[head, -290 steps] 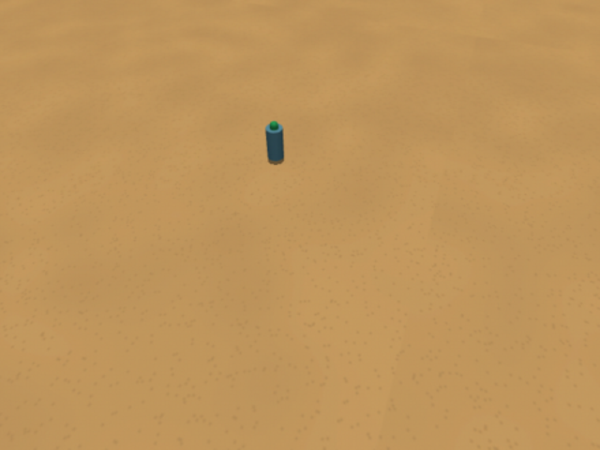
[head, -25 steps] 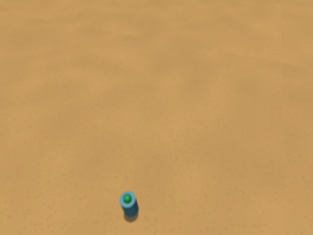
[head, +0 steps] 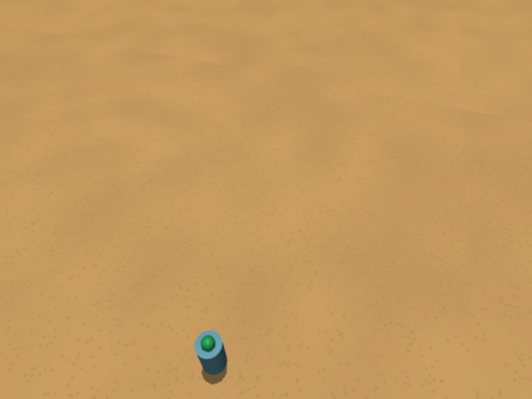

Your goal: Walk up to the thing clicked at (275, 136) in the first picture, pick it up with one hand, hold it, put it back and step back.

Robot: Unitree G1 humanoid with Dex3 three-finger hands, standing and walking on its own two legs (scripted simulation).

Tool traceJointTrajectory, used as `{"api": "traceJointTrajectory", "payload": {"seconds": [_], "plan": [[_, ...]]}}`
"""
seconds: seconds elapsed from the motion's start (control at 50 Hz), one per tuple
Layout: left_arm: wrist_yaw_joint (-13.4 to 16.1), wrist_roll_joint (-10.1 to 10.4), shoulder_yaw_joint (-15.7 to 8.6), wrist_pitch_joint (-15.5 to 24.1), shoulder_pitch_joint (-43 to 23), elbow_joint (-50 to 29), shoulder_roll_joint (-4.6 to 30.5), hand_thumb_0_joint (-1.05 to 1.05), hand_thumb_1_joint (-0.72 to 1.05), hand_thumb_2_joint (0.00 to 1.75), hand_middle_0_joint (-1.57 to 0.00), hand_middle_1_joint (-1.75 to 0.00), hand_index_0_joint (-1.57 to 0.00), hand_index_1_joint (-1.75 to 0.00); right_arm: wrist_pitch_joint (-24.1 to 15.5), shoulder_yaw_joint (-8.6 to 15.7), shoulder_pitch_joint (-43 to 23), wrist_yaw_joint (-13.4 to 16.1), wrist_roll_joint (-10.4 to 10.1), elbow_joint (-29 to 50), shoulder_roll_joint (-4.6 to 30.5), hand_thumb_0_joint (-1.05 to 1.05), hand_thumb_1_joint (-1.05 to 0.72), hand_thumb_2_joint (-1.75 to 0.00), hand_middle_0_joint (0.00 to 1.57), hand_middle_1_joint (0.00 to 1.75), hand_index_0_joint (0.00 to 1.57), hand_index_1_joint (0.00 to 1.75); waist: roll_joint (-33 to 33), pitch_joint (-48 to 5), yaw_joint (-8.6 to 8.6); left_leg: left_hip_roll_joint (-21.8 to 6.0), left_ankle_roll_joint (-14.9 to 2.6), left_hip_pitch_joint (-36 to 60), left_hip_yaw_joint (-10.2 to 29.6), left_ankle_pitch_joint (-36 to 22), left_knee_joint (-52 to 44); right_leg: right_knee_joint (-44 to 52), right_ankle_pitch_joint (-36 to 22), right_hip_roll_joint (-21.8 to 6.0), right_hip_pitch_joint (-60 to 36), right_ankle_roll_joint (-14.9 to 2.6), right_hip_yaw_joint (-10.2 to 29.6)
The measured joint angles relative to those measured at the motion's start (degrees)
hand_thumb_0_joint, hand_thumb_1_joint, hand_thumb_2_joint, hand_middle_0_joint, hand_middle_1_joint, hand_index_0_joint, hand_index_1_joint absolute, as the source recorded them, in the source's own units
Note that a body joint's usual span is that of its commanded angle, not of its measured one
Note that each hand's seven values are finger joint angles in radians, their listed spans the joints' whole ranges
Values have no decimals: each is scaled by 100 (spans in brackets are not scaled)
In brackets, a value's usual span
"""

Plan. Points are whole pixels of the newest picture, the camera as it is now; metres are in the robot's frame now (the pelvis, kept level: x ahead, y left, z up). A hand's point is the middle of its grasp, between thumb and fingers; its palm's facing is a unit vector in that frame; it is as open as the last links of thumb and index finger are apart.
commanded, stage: walk up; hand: left
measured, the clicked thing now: (211, 351) +0.41 +0.20 -0.68
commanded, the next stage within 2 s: stand in 0.40 s
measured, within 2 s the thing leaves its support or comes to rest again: neither
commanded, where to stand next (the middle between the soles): +0.06 -0.01 m, yaw -1 degrees
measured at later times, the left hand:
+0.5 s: hand out of the picture +0.07 +0.25 -0.16, palm faces +0.00 -0.94 -0.33, open 7.4 cm
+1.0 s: hand out of the picture +0.08 +0.25 -0.16, palm faces -0.02 -0.94 -0.34, open 7.4 cm
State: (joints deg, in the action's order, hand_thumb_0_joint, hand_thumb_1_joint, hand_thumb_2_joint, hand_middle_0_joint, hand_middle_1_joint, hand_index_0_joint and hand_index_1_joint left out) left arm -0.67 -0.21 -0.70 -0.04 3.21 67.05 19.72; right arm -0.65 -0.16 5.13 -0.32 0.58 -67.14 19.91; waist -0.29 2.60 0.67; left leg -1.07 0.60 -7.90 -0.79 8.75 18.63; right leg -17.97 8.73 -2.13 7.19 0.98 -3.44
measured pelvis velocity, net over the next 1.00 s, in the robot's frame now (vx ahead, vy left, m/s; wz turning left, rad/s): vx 0.01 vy -0.01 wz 0.01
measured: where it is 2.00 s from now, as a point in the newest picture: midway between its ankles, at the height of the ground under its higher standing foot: outside the picture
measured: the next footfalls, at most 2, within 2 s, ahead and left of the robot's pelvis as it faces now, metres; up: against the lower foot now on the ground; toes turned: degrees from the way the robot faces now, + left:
none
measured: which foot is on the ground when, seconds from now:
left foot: down 0.00-1.00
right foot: down 0.00-1.00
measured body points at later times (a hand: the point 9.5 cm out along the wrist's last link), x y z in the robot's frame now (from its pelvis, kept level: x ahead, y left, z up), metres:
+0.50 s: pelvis +0.00 +0.00 +0.00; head +0.01 +0.00 +0.45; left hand +0.07 +0.30 -0.14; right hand +0.09 -0.30 -0.13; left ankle +0.02 +0.12 -0.75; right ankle +0.01 -0.13 -0.75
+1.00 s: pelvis +0.01 -0.01 +0.00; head +0.02 -0.01 +0.45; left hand +0.09 +0.30 -0.13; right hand +0.09 -0.31 -0.13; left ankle +0.02 +0.12 -0.75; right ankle +0.01 -0.13 -0.75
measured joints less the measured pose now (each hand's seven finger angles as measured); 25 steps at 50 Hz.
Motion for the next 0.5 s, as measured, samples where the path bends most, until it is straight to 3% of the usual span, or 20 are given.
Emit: {"api": "traceJointTrajectory", "payload": {"seconds": [0.5], "plan": [[15,-31,22,3,234,-5,-17,1,91,90,-20,-30,-20,-30,21,-6,-35,2,26,105,5,0,-90,-90,21,30,20,30,23,-45,-67,12,18,32,58,9,-36,-6,55,-12,-37,-9,-57]]}}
